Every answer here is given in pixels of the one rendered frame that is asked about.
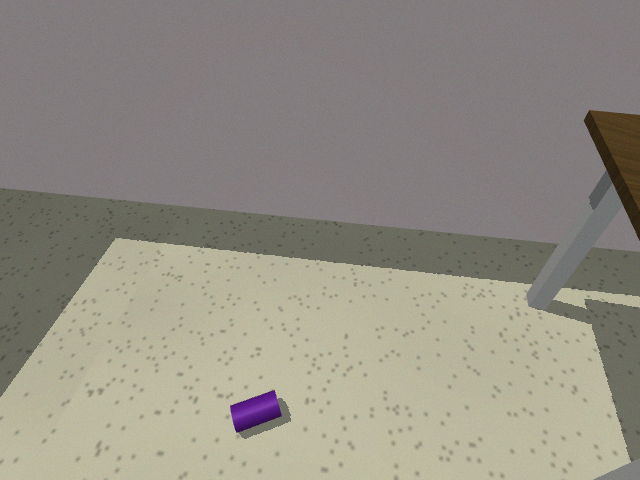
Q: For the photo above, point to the can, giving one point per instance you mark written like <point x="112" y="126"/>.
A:
<point x="255" y="411"/>

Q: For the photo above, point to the table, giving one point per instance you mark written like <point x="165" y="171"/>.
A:
<point x="617" y="139"/>

